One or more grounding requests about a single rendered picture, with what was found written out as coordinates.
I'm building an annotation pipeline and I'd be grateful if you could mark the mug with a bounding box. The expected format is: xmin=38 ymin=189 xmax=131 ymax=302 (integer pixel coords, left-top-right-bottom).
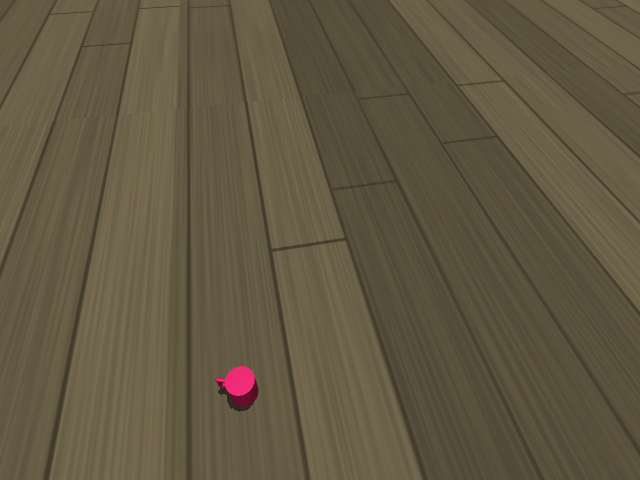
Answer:
xmin=216 ymin=366 xmax=258 ymax=406

